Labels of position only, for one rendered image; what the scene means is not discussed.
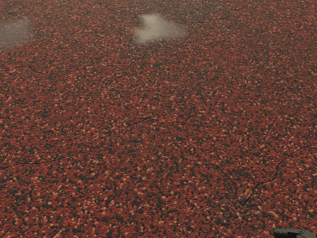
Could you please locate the robot right hand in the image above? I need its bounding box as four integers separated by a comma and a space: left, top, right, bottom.
272, 228, 317, 238

